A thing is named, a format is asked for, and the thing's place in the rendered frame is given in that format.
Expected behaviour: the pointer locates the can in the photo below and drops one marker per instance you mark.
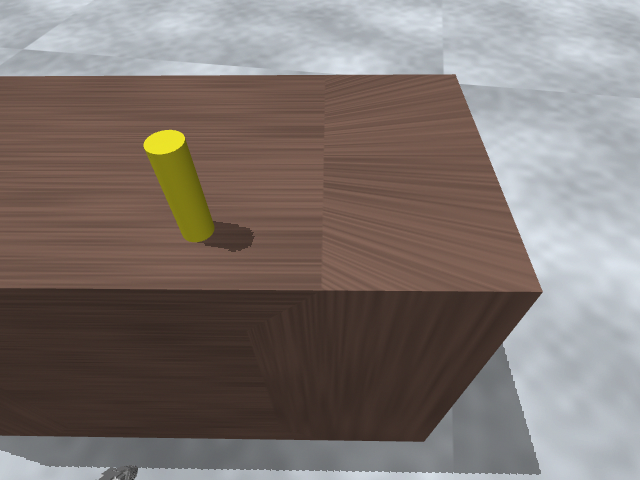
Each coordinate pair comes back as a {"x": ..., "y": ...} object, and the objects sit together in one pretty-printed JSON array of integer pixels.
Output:
[{"x": 172, "y": 163}]

